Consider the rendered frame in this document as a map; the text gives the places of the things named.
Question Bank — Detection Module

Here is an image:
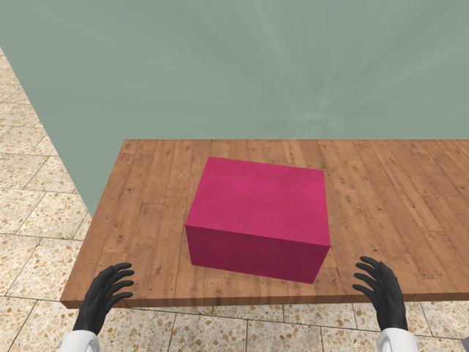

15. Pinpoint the robot right forearm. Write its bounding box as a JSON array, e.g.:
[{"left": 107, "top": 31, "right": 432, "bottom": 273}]
[{"left": 376, "top": 328, "right": 420, "bottom": 352}]

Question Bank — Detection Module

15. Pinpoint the robot left forearm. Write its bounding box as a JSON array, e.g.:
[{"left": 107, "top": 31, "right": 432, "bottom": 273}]
[{"left": 56, "top": 330, "right": 100, "bottom": 352}]

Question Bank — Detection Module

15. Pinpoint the table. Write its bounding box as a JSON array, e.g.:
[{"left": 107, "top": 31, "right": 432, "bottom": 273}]
[{"left": 60, "top": 139, "right": 469, "bottom": 352}]

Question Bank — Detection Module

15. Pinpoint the robot right hand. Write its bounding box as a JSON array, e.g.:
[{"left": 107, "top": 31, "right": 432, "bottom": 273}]
[{"left": 352, "top": 256, "right": 408, "bottom": 331}]

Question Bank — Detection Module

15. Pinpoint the carton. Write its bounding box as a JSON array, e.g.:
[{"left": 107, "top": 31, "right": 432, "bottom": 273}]
[{"left": 185, "top": 156, "right": 330, "bottom": 284}]

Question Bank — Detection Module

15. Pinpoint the robot left hand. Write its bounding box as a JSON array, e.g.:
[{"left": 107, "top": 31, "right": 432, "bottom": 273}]
[{"left": 73, "top": 263, "right": 135, "bottom": 336}]

